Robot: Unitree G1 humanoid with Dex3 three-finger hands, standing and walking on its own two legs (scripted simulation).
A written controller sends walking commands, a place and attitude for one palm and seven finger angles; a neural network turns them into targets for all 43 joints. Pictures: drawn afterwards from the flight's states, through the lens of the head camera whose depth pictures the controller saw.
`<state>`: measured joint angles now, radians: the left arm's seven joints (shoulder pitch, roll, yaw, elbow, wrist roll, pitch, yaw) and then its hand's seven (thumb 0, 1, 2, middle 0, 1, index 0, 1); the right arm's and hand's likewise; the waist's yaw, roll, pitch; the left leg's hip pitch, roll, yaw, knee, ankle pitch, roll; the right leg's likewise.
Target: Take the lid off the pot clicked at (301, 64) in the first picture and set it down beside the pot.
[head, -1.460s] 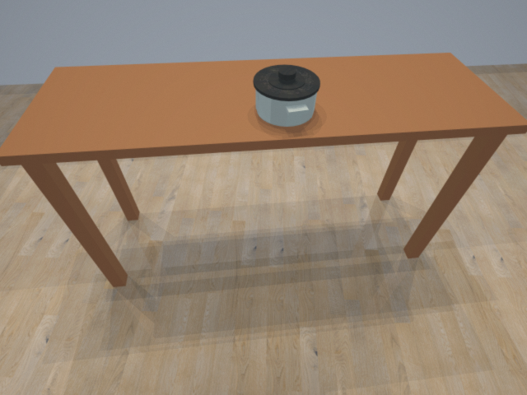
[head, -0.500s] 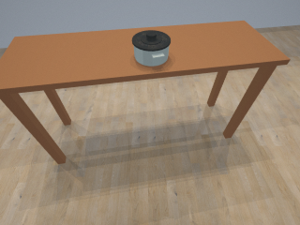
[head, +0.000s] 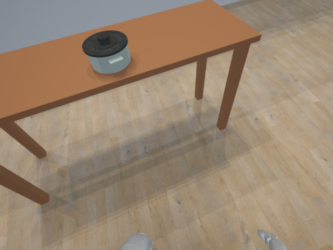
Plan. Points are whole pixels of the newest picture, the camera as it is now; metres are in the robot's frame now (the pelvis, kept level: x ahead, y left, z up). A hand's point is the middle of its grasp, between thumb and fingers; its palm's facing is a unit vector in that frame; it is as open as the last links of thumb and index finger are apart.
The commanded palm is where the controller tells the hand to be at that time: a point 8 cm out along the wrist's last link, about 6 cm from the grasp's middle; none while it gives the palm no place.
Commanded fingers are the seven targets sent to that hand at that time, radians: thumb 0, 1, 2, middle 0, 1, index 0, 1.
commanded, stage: walk to a spot facing it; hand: left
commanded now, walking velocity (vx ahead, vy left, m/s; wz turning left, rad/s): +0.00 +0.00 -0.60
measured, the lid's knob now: (103, 37) +0.79 +0.33 +0.07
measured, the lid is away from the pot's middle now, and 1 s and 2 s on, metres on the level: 0.00 0.00 0.00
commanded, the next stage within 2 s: turn to face it in 1.72 s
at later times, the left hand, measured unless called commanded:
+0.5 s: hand (80, 248) +0.12 +0.27 -0.17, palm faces -0.24 -0.94 -0.26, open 7.4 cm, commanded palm none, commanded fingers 0.00 0.90 0.90 -0.20 -0.30 -0.20 -0.30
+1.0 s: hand (143, 229) +0.19 +0.10 -0.15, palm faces -0.58 -0.78 -0.25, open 7.4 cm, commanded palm none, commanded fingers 0.00 0.90 0.90 -0.20 -0.30 -0.20 -0.30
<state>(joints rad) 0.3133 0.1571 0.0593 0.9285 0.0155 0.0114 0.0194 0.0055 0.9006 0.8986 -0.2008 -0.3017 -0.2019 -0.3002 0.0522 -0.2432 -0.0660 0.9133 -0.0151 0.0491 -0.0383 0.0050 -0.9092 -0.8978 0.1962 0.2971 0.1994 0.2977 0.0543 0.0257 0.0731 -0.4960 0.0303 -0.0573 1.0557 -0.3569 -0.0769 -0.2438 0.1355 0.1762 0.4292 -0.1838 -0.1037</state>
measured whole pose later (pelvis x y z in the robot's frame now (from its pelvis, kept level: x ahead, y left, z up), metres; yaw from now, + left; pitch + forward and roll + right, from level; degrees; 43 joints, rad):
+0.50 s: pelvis +0.00 +0.07 +0.00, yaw -18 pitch +1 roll +0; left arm 0.25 0.31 0.10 0.87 0.03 0.05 -0.02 0.01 0.90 0.90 -0.20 -0.30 -0.20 -0.30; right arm 0.20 -0.19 -0.01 0.84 -0.02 0.02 -0.03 0.01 -0.91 -0.90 0.20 0.30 0.20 0.30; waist 0.03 -0.07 0.05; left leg -0.21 0.00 0.02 0.43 -0.24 0.02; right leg -0.55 0.06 0.09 1.13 -0.36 0.07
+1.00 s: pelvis +0.01 -0.01 +0.00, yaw -37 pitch +1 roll +1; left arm 0.25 0.19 0.04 0.89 0.02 -0.02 -0.01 0.00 0.90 0.90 -0.20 -0.30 -0.20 -0.30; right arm 0.29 -0.27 -0.07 0.95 -0.03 0.03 0.01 0.01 -0.91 -0.90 0.20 0.30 0.20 0.30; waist -0.03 0.02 0.04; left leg -0.52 0.11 0.06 1.04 -0.35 -0.07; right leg -0.19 0.03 0.03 0.46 -0.29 -0.05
